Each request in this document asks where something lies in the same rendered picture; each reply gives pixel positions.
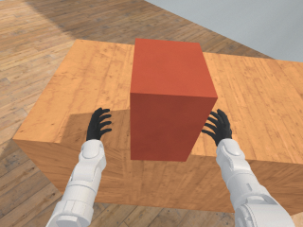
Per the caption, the robot right hand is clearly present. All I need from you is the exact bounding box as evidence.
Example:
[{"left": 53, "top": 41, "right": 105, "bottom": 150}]
[{"left": 202, "top": 109, "right": 232, "bottom": 146}]

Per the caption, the carton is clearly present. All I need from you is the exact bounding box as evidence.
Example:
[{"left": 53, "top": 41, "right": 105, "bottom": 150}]
[{"left": 130, "top": 38, "right": 218, "bottom": 162}]

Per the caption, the left robot forearm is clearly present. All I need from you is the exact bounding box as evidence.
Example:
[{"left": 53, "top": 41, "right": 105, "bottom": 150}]
[{"left": 45, "top": 139, "right": 107, "bottom": 227}]

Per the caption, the robot left hand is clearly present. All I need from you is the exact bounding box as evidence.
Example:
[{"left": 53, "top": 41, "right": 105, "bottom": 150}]
[{"left": 86, "top": 107, "right": 112, "bottom": 141}]

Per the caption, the right robot forearm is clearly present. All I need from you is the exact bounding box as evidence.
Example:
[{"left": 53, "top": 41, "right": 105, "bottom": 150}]
[{"left": 216, "top": 138, "right": 295, "bottom": 227}]

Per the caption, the pedestal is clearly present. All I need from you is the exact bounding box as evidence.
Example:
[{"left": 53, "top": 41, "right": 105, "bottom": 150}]
[{"left": 12, "top": 39, "right": 303, "bottom": 216}]

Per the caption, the robot right upper arm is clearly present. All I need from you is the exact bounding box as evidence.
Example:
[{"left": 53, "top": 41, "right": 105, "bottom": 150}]
[{"left": 235, "top": 203, "right": 294, "bottom": 227}]

